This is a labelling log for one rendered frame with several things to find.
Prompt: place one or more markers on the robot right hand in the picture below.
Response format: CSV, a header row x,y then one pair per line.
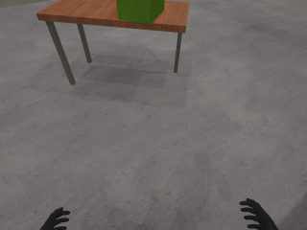
x,y
264,220

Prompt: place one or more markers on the table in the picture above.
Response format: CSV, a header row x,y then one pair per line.
x,y
105,13

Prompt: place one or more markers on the carton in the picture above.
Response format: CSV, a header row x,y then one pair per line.
x,y
140,11

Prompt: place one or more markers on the robot left hand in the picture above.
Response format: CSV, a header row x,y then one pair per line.
x,y
54,220

